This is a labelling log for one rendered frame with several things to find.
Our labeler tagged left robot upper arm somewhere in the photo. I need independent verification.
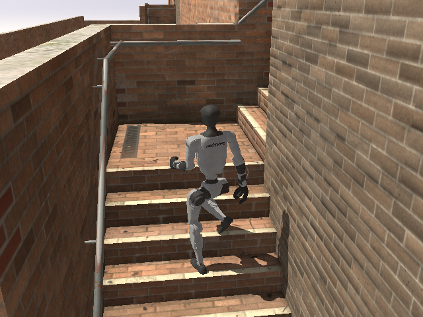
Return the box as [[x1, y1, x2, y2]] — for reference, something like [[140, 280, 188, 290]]
[[185, 135, 201, 170]]

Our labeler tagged right robot forearm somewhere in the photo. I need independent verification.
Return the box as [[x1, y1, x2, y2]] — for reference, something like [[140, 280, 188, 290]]
[[236, 159, 247, 187]]

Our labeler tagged left robot forearm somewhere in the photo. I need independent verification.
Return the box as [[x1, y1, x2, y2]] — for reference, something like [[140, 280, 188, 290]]
[[173, 160, 187, 171]]

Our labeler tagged robot right shin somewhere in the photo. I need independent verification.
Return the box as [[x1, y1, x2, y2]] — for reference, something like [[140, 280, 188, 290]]
[[202, 198, 226, 222]]

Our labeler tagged robot torso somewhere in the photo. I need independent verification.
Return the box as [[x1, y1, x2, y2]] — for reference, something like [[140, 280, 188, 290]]
[[196, 129, 227, 199]]

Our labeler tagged right robot upper arm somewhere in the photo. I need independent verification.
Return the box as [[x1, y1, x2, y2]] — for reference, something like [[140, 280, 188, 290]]
[[223, 131, 244, 166]]

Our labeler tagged robot right hand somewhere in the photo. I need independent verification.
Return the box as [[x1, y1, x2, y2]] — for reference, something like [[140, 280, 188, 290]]
[[233, 185, 249, 204]]

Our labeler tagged robot left hand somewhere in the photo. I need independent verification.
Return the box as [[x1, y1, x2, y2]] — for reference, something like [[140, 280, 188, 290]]
[[170, 157, 183, 169]]

